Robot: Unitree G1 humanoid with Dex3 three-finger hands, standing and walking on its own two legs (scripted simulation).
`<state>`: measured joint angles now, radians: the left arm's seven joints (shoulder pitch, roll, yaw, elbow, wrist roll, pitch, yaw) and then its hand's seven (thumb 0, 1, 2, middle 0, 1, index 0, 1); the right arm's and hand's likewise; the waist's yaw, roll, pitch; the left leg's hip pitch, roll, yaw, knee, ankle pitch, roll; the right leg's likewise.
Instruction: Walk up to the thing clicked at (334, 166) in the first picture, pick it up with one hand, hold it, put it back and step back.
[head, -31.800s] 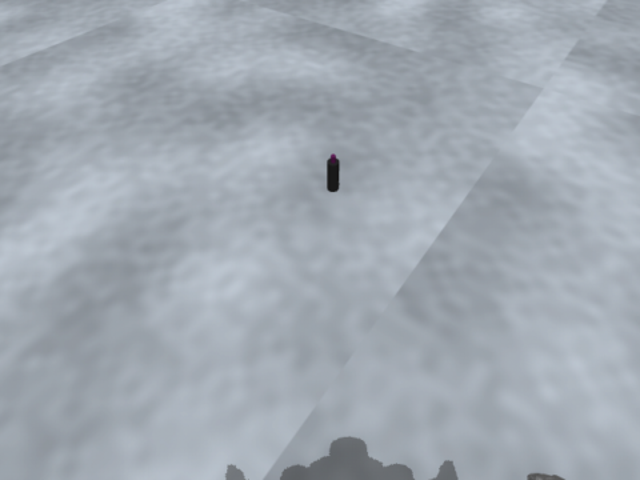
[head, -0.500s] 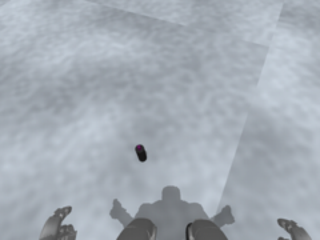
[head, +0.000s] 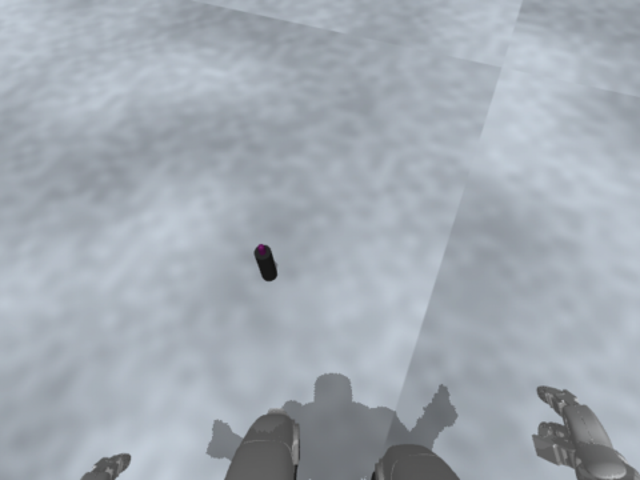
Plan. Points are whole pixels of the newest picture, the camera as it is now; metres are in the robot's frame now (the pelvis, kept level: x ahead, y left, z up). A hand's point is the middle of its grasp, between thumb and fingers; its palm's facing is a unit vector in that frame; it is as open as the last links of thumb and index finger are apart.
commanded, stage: step back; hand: left
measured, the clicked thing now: (265, 261) +0.72 +0.22 -0.65
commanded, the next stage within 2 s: stand in 1.86 s
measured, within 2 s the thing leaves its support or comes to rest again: neither
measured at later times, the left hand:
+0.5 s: hand out of the picture -0.04 +0.25 -0.14, palm faces +0.04 -0.94 -0.34, open 7.4 cm
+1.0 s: hand out of the picture -0.24 +0.24 -0.13, palm faces +0.10 -0.90 -0.43, open 7.4 cm
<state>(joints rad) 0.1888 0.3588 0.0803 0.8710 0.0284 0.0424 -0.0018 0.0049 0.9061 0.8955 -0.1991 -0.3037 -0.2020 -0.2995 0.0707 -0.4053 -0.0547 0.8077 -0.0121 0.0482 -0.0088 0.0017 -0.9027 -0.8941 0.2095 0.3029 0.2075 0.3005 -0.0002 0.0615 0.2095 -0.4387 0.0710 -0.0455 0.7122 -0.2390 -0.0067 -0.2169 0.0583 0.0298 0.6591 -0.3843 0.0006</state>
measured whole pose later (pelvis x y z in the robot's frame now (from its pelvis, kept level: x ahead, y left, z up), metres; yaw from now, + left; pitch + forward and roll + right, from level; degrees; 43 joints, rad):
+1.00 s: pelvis -0.31 -0.05 +0.00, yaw +6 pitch -3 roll +1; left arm 0.18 0.40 0.08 0.88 0.05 0.02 -0.01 0.01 0.90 0.90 -0.20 -0.30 -0.21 -0.30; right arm 0.25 -0.38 -0.05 0.97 -0.03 0.03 0.01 0.00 -0.91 -0.89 0.21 0.30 0.20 0.30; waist 0.03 -0.01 0.09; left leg -0.22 -0.05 -0.03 0.63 -0.38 0.00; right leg -0.35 -0.07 -0.02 0.71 -0.31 -0.01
